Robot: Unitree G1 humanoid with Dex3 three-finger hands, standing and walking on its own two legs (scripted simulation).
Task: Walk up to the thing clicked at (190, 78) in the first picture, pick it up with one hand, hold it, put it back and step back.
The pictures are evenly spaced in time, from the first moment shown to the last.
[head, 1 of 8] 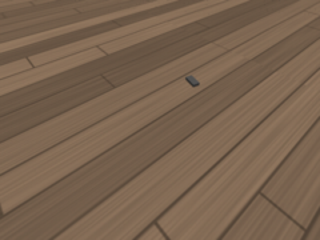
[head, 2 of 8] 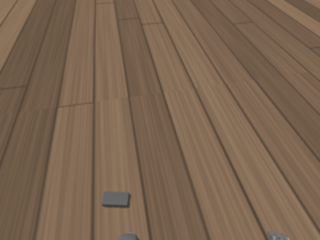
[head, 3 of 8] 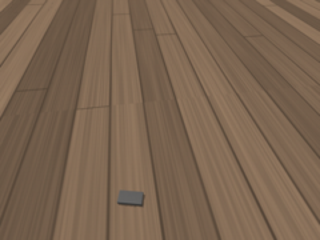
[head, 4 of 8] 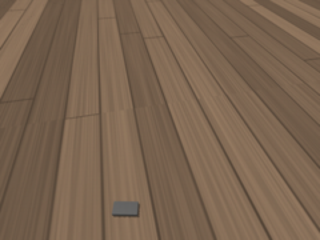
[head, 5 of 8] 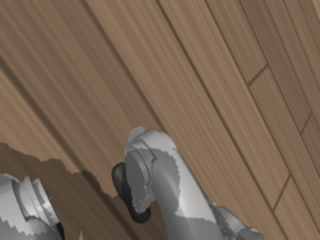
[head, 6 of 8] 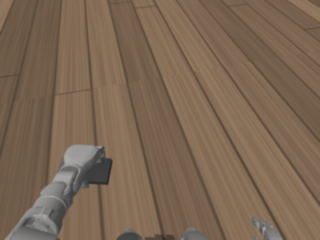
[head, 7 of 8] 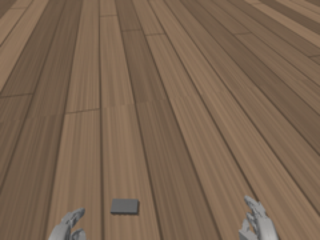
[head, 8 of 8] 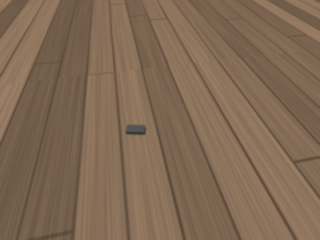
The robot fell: no
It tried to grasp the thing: yes
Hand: left
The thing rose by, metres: 0.69
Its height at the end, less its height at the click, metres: +0.00
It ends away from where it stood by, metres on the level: 0.02
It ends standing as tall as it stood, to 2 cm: yes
